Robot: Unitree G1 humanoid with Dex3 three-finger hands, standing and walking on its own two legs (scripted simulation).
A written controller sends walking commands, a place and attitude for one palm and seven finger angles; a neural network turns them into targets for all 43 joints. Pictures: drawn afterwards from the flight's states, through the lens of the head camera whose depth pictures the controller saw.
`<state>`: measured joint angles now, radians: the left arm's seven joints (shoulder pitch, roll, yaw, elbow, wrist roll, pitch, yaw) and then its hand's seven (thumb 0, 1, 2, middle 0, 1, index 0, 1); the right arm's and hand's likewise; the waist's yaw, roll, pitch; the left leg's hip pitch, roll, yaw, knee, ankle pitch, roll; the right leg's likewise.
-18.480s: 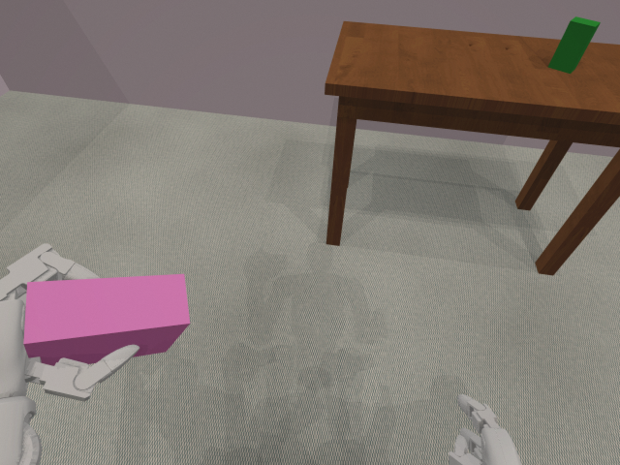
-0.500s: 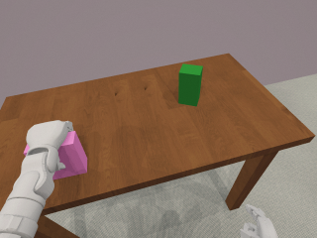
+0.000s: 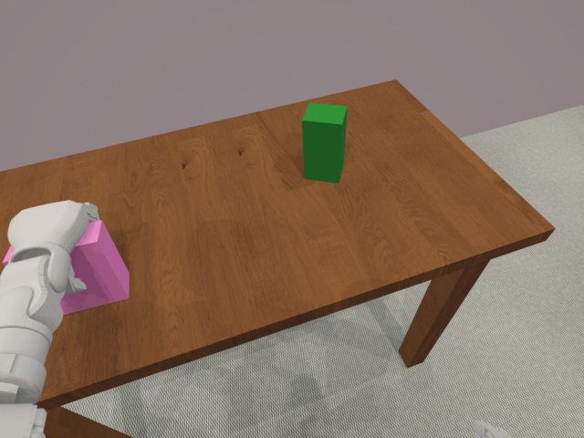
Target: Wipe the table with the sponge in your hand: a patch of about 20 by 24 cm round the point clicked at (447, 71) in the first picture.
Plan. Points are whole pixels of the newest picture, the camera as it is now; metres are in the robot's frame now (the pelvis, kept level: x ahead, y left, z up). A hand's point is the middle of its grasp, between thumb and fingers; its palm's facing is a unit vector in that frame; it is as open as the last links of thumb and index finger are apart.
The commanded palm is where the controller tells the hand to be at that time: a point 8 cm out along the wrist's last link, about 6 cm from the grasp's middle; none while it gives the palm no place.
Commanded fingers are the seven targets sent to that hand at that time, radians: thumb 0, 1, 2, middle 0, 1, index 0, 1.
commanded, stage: wipe forward along the first lane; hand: left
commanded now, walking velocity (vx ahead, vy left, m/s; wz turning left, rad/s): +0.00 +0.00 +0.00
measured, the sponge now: (80, 279) +0.32 +0.36 +0.02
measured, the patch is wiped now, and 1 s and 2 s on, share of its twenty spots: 0.15 0.40 0.40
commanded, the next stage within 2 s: slide across to the middle lane in 0.72 s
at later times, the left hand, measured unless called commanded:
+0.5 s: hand (69, 223) +0.39 +0.39 +0.07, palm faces -0.14 +0.01 -0.99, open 9.4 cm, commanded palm +0.39 +0.38 +0.11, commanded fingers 0.00 0.10 1.30 -1.20 -1.60 -1.20 -1.60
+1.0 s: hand (74, 200) +0.43 +0.40 +0.08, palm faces -0.14 +0.05 -0.99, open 9.4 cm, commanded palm +0.42 +0.37 +0.13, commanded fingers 0.00 0.10 1.30 -1.20 -1.60 -1.20 -1.60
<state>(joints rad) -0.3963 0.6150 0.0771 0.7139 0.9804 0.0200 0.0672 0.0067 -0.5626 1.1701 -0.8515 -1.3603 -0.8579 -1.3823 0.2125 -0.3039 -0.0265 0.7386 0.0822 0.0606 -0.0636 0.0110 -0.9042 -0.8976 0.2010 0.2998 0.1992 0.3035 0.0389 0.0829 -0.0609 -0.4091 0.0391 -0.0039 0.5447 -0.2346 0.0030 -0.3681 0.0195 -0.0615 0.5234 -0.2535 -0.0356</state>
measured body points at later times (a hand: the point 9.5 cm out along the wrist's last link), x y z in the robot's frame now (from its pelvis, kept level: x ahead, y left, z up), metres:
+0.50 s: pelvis +0.00 +0.02 +0.00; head +0.05 +0.01 +0.44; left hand +0.39 +0.38 +0.13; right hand +0.08 -0.26 -0.14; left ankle +0.02 +0.14 -0.73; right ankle +0.01 -0.10 -0.73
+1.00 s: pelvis +0.02 +0.05 +0.00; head +0.08 +0.04 +0.44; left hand +0.44 +0.39 +0.13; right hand +0.07 -0.23 -0.13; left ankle +0.02 +0.14 -0.73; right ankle +0.01 -0.10 -0.73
